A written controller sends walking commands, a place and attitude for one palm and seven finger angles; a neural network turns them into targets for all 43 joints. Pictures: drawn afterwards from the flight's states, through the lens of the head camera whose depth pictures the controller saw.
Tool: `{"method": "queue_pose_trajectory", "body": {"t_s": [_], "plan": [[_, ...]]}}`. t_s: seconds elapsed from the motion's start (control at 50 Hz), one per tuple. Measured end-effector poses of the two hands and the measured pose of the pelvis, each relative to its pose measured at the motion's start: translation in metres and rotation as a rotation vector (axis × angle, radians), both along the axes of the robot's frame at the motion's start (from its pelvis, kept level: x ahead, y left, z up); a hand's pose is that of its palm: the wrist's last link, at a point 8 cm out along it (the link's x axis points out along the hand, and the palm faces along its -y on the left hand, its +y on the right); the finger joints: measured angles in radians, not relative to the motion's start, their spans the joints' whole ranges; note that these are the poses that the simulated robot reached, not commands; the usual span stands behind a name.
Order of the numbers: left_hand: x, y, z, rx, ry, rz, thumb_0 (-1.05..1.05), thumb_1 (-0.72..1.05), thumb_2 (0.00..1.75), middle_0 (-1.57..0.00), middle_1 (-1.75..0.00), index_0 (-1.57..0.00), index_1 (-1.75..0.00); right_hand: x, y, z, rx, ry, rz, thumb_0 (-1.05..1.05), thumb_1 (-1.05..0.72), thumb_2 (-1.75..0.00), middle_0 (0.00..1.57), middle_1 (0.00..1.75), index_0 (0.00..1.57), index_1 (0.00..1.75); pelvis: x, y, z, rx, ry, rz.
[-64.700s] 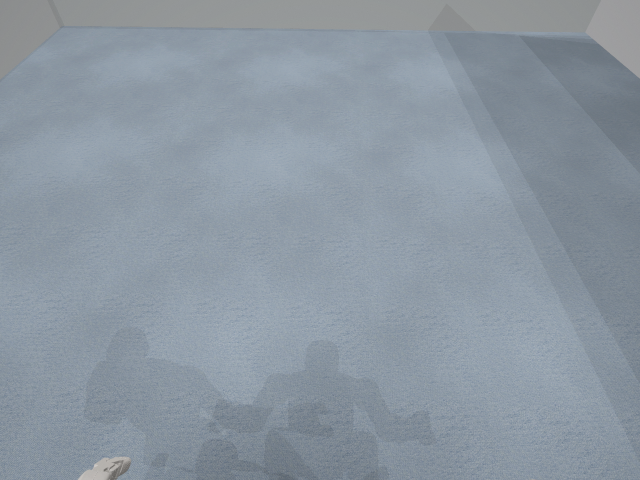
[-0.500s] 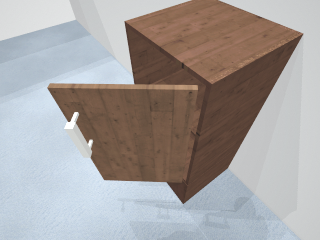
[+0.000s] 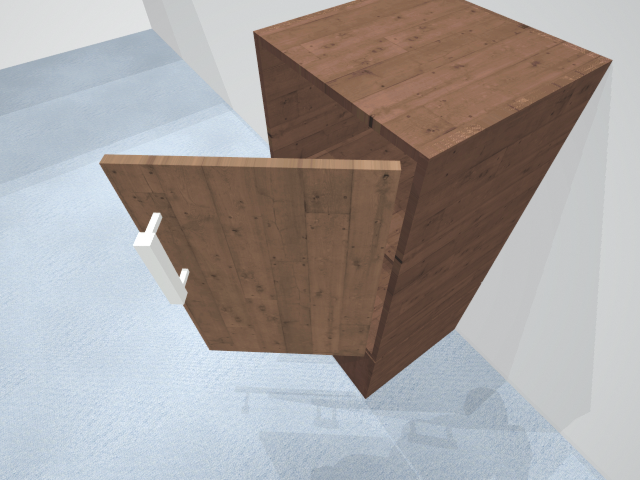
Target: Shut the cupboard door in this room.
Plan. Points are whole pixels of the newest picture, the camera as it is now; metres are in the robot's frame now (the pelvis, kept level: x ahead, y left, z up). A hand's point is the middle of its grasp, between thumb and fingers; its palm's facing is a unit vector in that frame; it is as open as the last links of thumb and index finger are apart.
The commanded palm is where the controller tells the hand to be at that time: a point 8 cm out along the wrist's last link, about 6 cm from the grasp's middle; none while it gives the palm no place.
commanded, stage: shuffle to correct the standing spot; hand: left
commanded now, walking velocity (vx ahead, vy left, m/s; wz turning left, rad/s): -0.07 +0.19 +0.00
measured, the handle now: (167, 260) +0.41 +0.27 -0.02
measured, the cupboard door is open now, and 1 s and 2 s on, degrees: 52 52 52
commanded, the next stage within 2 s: come to a stop and stand still in 0.08 s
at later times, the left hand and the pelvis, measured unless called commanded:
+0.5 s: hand out of the picture +0.01 +0.21 -0.17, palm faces +0.02 -0.97 -0.24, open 7.3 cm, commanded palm none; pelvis -0.03 +0.03 +0.00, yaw +0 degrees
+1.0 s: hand out of the picture +0.00 +0.22 -0.18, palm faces -0.01 -0.98 -0.20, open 7.3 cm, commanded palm none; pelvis -0.01 +0.05 +0.00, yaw -1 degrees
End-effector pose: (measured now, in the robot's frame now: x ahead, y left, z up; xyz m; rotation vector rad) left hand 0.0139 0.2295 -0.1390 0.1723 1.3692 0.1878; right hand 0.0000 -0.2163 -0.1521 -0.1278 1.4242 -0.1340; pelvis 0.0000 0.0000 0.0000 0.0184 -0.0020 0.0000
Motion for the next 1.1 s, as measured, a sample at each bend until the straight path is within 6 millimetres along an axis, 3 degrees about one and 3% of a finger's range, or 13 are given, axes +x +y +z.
{"method": "queue_pose_trajectory", "body": {"t_s": [0.18, 0.32, 0.44, 0.5, 0.66, 1.1], "plan": [[0.001, 0.030, -0.005, 0.028, -0.046, 0.004, 0.01, 0.91, 0.90, -0.20, -0.30, -0.21, -0.30, 0.002, 0.004, -0.003, -0.035, -0.049, -0.001, 0.00, -0.91, -0.90, 0.20, 0.30, 0.20, 0.30, -0.020, 0.021, -0.009, 0.013, -0.002, 0.001], [0.005, 0.058, -0.002, 0.050, -0.064, -0.007, 0.01, 0.91, 0.90, -0.20, -0.30, -0.20, -0.30, -0.005, 0.022, 0.002, -0.041, -0.090, 0.010, 0.00, -0.91, -0.90, 0.20, 0.30, 0.20, 0.30, -0.033, 0.037, -0.008, 0.016, 0.005, 0.000], [0.002, 0.045, 0.001, 0.027, -0.094, -0.023, 0.01, 0.91, 0.90, -0.20, -0.30, -0.20, -0.30, -0.012, 0.030, -0.003, -0.009, -0.071, 0.016, 0.01, -0.93, -0.90, 0.20, 0.30, 0.20, 0.30, -0.030, 0.035, -0.007, 0.021, 0.015, 0.002], [-0.007, 0.033, 0.001, 0.007, -0.066, -0.025, 0.00, 0.92, 0.90, -0.20, -0.30, -0.20, -0.30, -0.017, 0.030, -0.004, -0.001, -0.055, 0.002, 0.01, -0.93, -0.90, 0.20, 0.30, 0.20, 0.30, -0.028, 0.033, -0.004, 0.005, 0.002, 0.001], [-0.028, 0.024, -0.007, -0.020, 0.001, -0.044, 0.01, 0.94, 0.90, -0.20, -0.30, -0.20, -0.30, -0.020, 0.026, 0.000, -0.014, -0.060, -0.014, 0.01, -0.93, -0.90, 0.20, 0.30, 0.20, 0.30, -0.018, 0.034, -0.006, -0.026, 0.012, -0.003], [-0.017, 0.040, -0.007, -0.033, -0.008, -0.041, 0.01, 0.91, 0.90, -0.20, -0.30, -0.20, -0.30, -0.002, 0.040, 0.007, -0.032, -0.064, 0.020, 0.01, -0.92, -0.90, 0.20, 0.30, 0.20, 0.30, -0.010, 0.048, -0.001, -0.015, -0.003, -0.009]]}}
